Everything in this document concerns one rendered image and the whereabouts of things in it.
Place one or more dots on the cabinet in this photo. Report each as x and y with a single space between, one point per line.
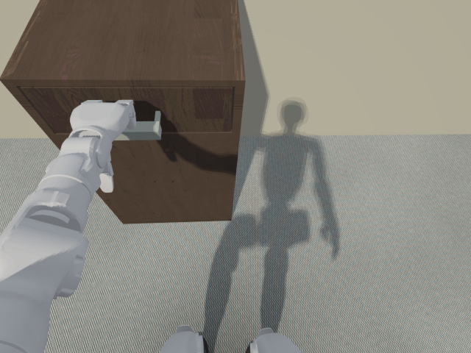
185 176

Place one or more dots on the left robot forearm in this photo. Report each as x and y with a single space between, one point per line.
65 192

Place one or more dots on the robot shin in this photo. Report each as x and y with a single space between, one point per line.
184 328
264 331

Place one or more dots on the robot left hand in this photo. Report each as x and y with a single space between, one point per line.
112 118

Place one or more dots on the robot right shin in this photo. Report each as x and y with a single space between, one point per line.
264 331

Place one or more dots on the drawer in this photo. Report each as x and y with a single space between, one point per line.
183 109

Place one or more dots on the handle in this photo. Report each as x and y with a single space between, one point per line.
145 130

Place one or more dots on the left robot upper arm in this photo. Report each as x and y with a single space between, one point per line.
41 262

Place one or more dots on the robot left shin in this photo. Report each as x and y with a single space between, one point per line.
184 328

